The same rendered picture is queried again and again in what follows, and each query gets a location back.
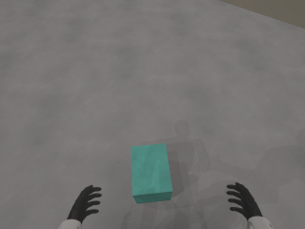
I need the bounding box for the robot left forearm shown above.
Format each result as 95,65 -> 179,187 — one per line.
58,219 -> 82,229

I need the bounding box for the robot right forearm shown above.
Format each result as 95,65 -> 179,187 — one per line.
247,216 -> 274,229

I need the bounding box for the robot left hand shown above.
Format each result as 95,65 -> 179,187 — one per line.
67,185 -> 102,224

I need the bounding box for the carton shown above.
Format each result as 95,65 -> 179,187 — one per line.
131,143 -> 173,204

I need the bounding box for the robot right hand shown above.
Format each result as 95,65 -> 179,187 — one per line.
226,182 -> 263,221

